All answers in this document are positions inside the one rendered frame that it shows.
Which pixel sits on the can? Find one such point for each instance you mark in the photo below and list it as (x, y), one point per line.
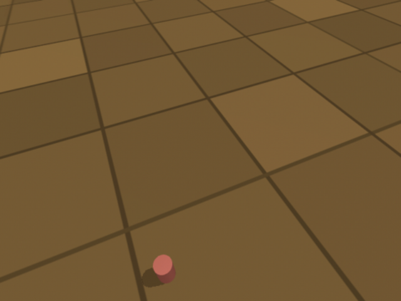
(164, 268)

